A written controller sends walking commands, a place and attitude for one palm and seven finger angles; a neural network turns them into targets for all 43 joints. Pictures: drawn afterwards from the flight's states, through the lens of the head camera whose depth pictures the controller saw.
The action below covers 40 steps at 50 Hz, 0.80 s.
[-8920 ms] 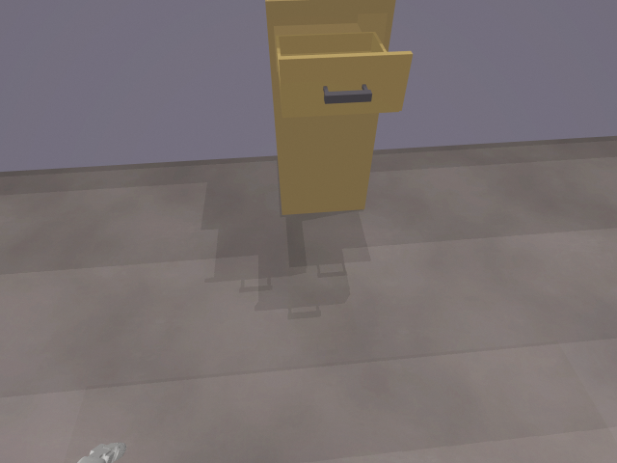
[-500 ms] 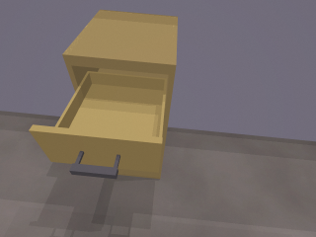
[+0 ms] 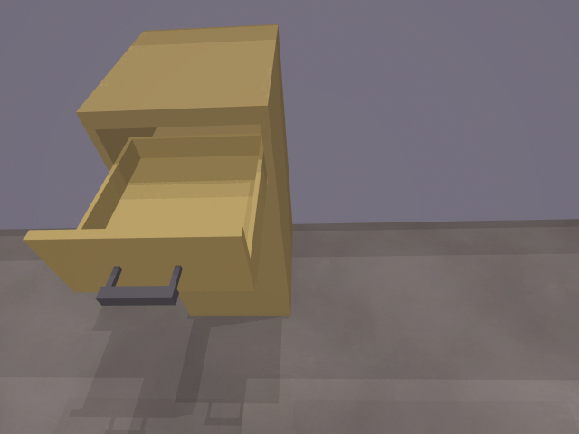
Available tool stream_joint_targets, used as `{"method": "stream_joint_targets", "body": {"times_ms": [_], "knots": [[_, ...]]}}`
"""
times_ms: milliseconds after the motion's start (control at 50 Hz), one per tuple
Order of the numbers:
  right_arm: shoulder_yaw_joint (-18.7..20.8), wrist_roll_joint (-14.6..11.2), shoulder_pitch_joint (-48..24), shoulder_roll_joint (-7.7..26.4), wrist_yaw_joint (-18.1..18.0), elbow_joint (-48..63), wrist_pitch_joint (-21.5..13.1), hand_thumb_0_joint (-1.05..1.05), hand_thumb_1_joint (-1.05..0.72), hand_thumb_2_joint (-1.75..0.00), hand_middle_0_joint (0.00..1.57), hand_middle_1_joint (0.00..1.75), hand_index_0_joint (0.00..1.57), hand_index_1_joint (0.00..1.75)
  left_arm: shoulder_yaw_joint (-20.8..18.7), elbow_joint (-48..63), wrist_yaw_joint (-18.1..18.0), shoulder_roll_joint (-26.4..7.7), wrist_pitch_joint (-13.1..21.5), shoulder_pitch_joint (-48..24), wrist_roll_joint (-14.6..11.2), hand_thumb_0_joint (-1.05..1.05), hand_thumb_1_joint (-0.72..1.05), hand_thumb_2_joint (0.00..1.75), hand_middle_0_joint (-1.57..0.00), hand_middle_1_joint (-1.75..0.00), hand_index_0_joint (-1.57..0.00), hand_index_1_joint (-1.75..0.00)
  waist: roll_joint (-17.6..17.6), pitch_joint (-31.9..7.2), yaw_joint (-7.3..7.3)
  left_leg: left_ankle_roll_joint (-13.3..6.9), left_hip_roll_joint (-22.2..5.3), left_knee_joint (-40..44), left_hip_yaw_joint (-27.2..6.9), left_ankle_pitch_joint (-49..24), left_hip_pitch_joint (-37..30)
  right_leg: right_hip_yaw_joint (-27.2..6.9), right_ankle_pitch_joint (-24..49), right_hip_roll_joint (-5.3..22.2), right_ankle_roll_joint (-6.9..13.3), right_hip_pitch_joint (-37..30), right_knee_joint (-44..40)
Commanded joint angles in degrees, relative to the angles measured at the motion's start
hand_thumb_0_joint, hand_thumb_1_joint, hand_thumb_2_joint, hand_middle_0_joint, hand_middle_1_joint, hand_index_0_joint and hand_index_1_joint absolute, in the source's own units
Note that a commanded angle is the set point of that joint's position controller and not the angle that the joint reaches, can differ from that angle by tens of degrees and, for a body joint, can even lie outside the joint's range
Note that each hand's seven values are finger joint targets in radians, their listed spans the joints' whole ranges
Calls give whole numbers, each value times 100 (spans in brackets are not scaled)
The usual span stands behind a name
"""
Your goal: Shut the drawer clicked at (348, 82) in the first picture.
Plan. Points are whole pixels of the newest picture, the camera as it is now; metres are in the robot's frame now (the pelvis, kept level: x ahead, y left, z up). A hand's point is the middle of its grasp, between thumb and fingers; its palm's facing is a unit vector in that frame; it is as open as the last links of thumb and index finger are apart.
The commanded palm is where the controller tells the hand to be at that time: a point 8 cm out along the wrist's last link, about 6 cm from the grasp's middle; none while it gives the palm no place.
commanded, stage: come to a stop and stand still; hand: left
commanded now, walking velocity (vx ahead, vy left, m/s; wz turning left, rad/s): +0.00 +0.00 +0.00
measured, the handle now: (142, 283) +0.34 +0.27 -0.01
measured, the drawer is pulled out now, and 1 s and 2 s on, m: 0.30 0.30 0.30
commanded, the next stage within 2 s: none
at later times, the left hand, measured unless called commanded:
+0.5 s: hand out of the picture -0.09 +0.16 -0.18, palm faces +0.12 -0.98 -0.16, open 7.4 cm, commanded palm none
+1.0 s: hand out of the picture -0.13 +0.18 -0.18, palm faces +0.11 -0.98 -0.17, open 7.4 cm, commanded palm none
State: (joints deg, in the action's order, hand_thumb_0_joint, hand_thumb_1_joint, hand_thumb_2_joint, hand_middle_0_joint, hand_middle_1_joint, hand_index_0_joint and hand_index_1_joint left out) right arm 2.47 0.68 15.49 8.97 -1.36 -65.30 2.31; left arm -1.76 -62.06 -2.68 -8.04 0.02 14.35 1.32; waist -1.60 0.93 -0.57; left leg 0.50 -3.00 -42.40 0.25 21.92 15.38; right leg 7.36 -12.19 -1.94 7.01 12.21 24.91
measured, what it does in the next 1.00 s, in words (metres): walks backwards: left foot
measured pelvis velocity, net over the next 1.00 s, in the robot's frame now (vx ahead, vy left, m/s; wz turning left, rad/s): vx -0.10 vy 0.02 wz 0.02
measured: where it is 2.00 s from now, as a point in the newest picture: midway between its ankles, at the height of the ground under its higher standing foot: outside the picture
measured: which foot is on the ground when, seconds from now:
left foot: up 0.00-0.20, down 0.22-1.00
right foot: down 0.00-1.00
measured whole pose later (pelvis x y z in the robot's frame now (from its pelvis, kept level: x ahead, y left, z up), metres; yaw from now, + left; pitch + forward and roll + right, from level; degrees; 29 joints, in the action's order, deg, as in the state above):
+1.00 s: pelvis -0.10 +0.02 +0.00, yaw +1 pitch -1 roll +2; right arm 1.4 1.3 23.0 5.3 -1.9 -64.1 0.5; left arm -2.8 -64.5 -1.6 -6.3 -0.9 19.2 1.5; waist 1.1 -0.2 0.3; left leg -1.3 1.0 -27.1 1.7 18.2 12.3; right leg 5.5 -9.7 -2.1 3.1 20.1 23.7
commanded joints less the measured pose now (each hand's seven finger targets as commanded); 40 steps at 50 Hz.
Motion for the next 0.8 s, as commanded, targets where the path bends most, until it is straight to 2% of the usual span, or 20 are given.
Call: {"method": "stream_joint_targets", "body": {"times_ms": [0,20,60,100,160,200,240,260,280,300,360,420,480,540,640,700,740,780], "knots": [[15,-13,337,155,-78,135,-76,0,-90,-90,20,30,20,30,-134,61,14,-721,129,508,-44,0,90,90,-20,-30,-20,-30,639,96,203,52,-100,158,-34,222,390,-1596,898,1589,-181,-545,-1205],[7,-16,358,165,-93,126,-82,0,-90,-90,20,30,20,30,-142,38,7,-720,127,540,-43,0,90,90,-20,-30,-20,-30,573,49,221,42,-104,303,-46,264,373,-1699,909,1602,-183,-652,-1212],[-3,-20,507,139,-109,74,-83,0,-90,-90,20,30,20,30,-142,4,0,-725,115,506,-42,0,90,90,-20,-30,-20,-30,717,40,202,31,-126,653,-26,250,195,-1705,603,1593,-210,-644,-1298],[-23,-13,755,104,-120,7,-99,0,-90,-90,20,30,20,30,-152,10,-3,-742,93,420,-52,0,90,90,-20,-30,-20,-30,553,-57,126,-10,-88,1127,6,27,-99,-1667,147,1507,-287,-560,-1346],[-44,10,1192,57,-132,-152,-131,0,-90,-90,20,30,20,30,-135,-21,1,-628,57,299,-82,0,90,90,-20,-30,-20,-30,533,47,-11,-135,-55,1994,-14,-614,-801,-1466,-776,1201,-682,19,-1539],[-67,41,1349,110,-152,-188,-152,0,-90,-90,20,30,20,30,-114,-20,9,-536,33,274,-107,0,90,90,-20,-30,-20,-30,281,261,-4,-232,-141,2166,-68,-564,-685,-1259,-712,944,-988,92,-1595],[-78,51,1474,117,-161,-163,-159,0,-90,-90,20,30,20,30,-135,-33,12,-535,33,294,-102,0,90,90,-20,-30,-20,-30,201,296,4,-257,-129,2194,-24,-467,-528,-1241,-604,885,-1118,-89,-1673],[-88,32,1368,93,-151,-175,-178,0,-90,-90,20,30,20,30,-143,-69,19,-624,-8,285,-104,0,90,90,-20,-30,-20,-30,-200,338,57,-233,-155,2378,-57,-310,-423,-1150,-631,882,-1089,-178,-1570],[-107,37,1334,42,-141,-137,-205,0,-90,-90,20,30,20,30,-131,-76,32,-596,-2,325,-108,0,90,90,-20,-30,-20,-30,-386,364,78,-230,-201,2546,-149,-187,-208,-1068,-533,845,-979,-303,-1420],[-113,38,1237,14,-143,-74,-222,0,-90,-90,20,30,20,30,-116,-104,41,-527,1,421,-106,0,90,90,-20,-30,-20,-30,-430,484,141,-241,-249,2677,-255,-33,32,-1020,-506,810,-891,-382,-1310],[-120,39,1162,21,-145,8,-245,0,-90,-90,20,30,20,30,-73,-205,61,-446,14,639,-77,0,90,90,-20,-30,-20,-30,-295,609,232,-211,-297,2868,-303,257,348,-962,-601,788,-700,-512,-1153],[-119,46,1302,-17,-135,23,-200,0,-90,-90,20,30,20,30,-79,-240,59,-418,5,748,-61,0,90,90,-20,-30,-20,-30,-41,778,211,-226,-139,2731,-213,473,449,-1111,-1284,843,-733,-203,-1337],[-116,52,1590,-65,-124,-8,-154,0,-90,-90,20,30,20,30,-85,-231,45,-368,0,780,-56,0,90,90,-20,-30,-20,-30,383,820,108,-262,-39,2498,-119,381,224,-1215,-1768,875,-758,249,-1558],[-112,60,1769,-104,-110,-42,-157,0,-90,-90,20,30,20,30,-102,-187,40,-352,-3,762,-56,0,90,90,-20,-30,-20,-30,280,692,51,-297,-3,2449,-126,412,197,-1211,-1735,850,-729,331,-1498],[-106,62,1608,-65,-128,50,-229,0,-90,-90,20,30,20,30,-91,-187,64,-246,15,909,-53,0,90,90,-20,-30,-20,-30,-96,540,155,-340,-149,2739,-385,672,598,-1075,-1180,718,-653,-43,-999],[-82,52,1487,-11,-122,108,-233,0,-90,-90,20,30,20,30,-91,-195,69,-233,13,990,-27,0,90,90,-20,-30,-20,-30,-17,609,216,-370,-193,2828,-485,937,873,-1078,-1180,670,-665,-121,-825],[-72,51,1482,-6,-116,118,-223,0,-90,-90,20,30,20,30,-102,-197,70,-246,18,1006,-17,0,90,90,-20,-30,-20,-30,193,713,207,-360,-121,2693,-433,934,877,-1180,-1458,703,-659,88,-919],[-72,48,1526,-16,-115,111,-215,0,-90,-90,20,30,20,30,-94,-190,69,-251,16,982,-17,0,90,90,-20,-30,-20,-30,210,737,161,-368,-92,2610,-423,851,765,-1227,-1520,719,-637,267,-955]]}}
